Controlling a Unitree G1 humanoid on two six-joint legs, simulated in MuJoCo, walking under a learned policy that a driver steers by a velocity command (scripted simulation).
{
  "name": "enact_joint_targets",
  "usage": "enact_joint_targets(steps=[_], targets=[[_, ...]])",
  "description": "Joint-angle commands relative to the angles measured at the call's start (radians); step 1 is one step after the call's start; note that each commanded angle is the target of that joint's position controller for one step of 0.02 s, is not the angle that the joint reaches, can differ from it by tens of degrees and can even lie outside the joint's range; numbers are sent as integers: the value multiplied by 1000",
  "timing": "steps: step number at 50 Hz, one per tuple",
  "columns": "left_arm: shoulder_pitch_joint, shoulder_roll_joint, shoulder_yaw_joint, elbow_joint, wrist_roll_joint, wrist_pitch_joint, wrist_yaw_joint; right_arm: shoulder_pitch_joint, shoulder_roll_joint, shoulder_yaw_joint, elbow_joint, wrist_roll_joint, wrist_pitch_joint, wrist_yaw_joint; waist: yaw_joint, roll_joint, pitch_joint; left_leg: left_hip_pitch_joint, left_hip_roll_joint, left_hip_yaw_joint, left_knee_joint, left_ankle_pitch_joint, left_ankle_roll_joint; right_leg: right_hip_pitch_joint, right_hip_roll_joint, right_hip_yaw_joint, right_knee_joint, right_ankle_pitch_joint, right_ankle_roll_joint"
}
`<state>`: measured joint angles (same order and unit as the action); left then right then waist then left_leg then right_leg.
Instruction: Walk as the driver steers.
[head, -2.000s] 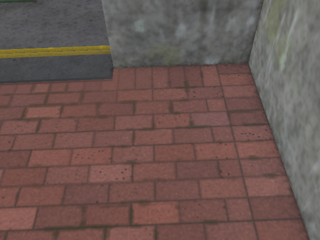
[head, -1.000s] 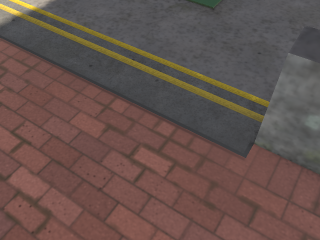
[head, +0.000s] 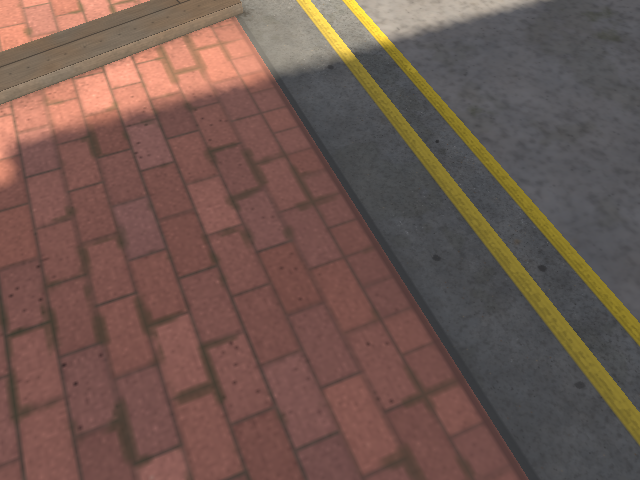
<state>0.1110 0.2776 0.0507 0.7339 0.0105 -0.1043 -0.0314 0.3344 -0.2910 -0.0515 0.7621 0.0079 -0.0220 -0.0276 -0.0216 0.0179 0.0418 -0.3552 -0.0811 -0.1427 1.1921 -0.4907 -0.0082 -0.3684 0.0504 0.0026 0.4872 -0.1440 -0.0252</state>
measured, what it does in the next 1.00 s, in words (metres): walks ahead, turning right: left foot, then right foot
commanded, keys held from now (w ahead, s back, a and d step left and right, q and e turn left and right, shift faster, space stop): e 1.00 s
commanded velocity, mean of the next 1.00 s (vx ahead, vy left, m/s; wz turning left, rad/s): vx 0.07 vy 0.00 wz -0.42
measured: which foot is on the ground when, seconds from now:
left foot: up 0.00-0.26, down 0.28-0.68, up 0.70-1.00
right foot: down 0.00-0.30, up 0.32-0.66, down 0.68-1.00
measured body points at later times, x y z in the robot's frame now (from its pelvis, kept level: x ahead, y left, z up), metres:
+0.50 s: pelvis +0.12 +0.02 +0.01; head +0.16 +0.03 +0.46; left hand +0.30 +0.29 -0.11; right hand +0.22 -0.28 -0.08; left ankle +0.17 +0.13 -0.73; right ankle +0.08 -0.11 -0.66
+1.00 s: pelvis +0.12 -0.03 +0.01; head +0.15 -0.07 +0.46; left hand +0.40 +0.15 -0.07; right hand +0.11 -0.36 -0.10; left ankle +0.23 +0.11 -0.68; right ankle +0.09 -0.11 -0.73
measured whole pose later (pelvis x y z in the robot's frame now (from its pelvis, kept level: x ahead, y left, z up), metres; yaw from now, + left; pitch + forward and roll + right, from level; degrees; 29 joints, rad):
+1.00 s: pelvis +0.12 -0.03 +0.01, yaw -31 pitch +2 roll +2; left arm 0.20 0.32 0.07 0.63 -0.01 0.04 0.03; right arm 0.11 -0.32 -0.09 0.77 0.00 0.01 -0.04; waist 0.01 0.01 0.05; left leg -0.48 -0.02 -0.09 0.86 -0.34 -0.09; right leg -0.28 0.06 0.13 0.45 -0.20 -0.05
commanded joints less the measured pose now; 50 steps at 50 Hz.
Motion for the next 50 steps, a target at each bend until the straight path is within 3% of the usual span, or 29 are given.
enact_joint_targets(steps=[1,2,4,7,11,13,14,15,16,17,18,19,20,22,25,28,31,33,34,35,36,37,38,39,40,44,50], targets=[[55,76,9,-18,1,1,-4,-22,-103,-30,-89,-22,-17,-2,9,-81,-84,-204,118,21,-55,43,-27,241,-274,287,-153,667,-209],[48,77,8,-8,-4,2,-4,-13,-65,-19,-88,-23,-17,-2,-6,-105,-94,-163,123,40,-162,56,-35,215,-250,253,-159,721,-207],[49,135,25,5,-7,14,6,-32,-29,-4,-93,-23,-19,-5,-8,-134,-134,-77,103,75,-334,116,-55,185,-235,218,-163,806,-218],[67,205,51,8,-26,47,24,-93,-62,-8,-96,-11,-10,-5,11,-137,-173,12,62,86,-468,275,-56,168,-227,217,-167,666,-199],[90,198,53,13,-42,82,39,-194,-85,-17,-124,-10,3,-3,27,-142,-120,51,44,59,-601,315,-38,130,-212,295,-149,317,-162],[68,179,49,2,-47,95,49,-173,-96,-26,-119,-10,-10,1,-7,-140,-102,150,54,55,-770,416,-10,98,-176,335,-98,165,-117],[88,147,40,-1,-41,96,51,-155,-131,-37,-120,-18,-17,-3,-10,-110,-112,233,130,17,-825,494,26,56,-138,328,-37,65,-73],[121,84,21,-14,-18,93,48,-119,-194,-50,-129,-36,-14,-16,3,55,-174,356,337,-141,-815,703,106,-39,-61,240,163,-203,-19],[188,69,16,-37,-28,92,50,-115,-213,-58,-115,-48,4,-12,34,263,-209,393,499,-334,-832,792,263,-189,37,85,339,-537,27],[197,150,37,-20,-25,96,53,-126,-159,-47,-123,-38,5,-9,11,193,-191,362,497,-346,-851,745,306,-229,-14,90,537,-539,66],[189,187,56,-11,-33,107,55,-162,-114,-33,-128,-34,2,-7,22,138,-160,329,439,-254,-844,715,273,-249,-31,96,626,-479,82],[205,181,61,6,-34,126,63,-216,-98,-27,-133,-30,0,-5,43,103,-142,293,388,-168,-844,680,236,-243,-49,94,658,-425,100],[203,178,63,2,-30,141,68,-250,-95,-26,-133,-22,-1,-3,48,110,-123,257,373,-122,-850,673,226,-242,-63,90,672,-375,117],[182,136,54,-20,-31,155,64,-259,-107,-29,-118,-29,3,-5,49,126,-99,193,331,-26,-872,693,229,-198,-65,47,644,-307,136],[119,102,39,-66,-32,155,49,-247,-121,-38,-100,-27,12,-15,23,133,-117,220,340,33,-875,686,243,-158,-88,17,493,-254,136],[82,105,33,-98,-29,155,30,-243,-159,-51,-88,-21,19,-12,8,139,-141,218,369,64,-866,699,246,-61,-94,-17,353,-226,111],[85,128,42,-113,-30,163,14,-232,-183,-61,-69,-1,20,-2,14,143,-133,232,395,73,-830,669,225,1,-83,-46,226,-202,70],[134,128,50,-100,-27,165,7,-246,-182,-63,-57,19,20,-1,53,125,-127,189,373,117,-754,588,166,115,-54,-77,41,-72,22],[159,153,61,-94,-21,165,13,-194,-154,-59,-31,19,19,1,55,70,-126,125,330,167,-669,470,100,211,-48,-40,-49,36,-12],[177,250,87,-108,-21,163,30,-162,-99,-45,-33,-16,19,6,30,-172,-124,-70,229,279,-419,194,-5,348,-236,225,-120,337,-87],[170,332,96,-137,5,150,29,-240,-87,-37,-95,-39,17,-3,60,-349,-111,-306,73,229,-205,-183,-66,355,-455,529,-142,509,-296],[186,275,83,-137,21,129,23,-294,-131,-51,-98,-29,19,-9,106,-212,-151,-310,91,100,-56,-185,-60,328,-429,497,-160,438,-331],[140,252,74,-135,16,113,25,-282,-138,-58,-91,-9,24,-11,69,-179,-125,-313,108,74,-29,-98,-45,301,-369,407,-156,378,-279],[86,228,71,-141,-3,108,32,-251,-135,-62,-65,-8,28,-19,42,-130,-112,-316,119,65,-51,-19,-43,289,-313,354,-150,301,-223],[53,205,62,-148,-20,110,38,-242,-147,-67,-57,-16,31,-26,30,-132,-104,-315,123,58,-72,33,-49,281,-296,334,-148,300,-199],[64,193,56,-160,-17,120,56,-218,-115,-62,-50,-6,22,-18,20,-138,-138,-248,85,64,-140,140,-74,277,-246,306,-142,339,-198],[74,226,70,-169,-20,134,63,-265,-103,-51,-65,-2,11,-3,47,-169,-115,-143,56,44,-406,152,-87,230,-227,395,-127,194,-201]])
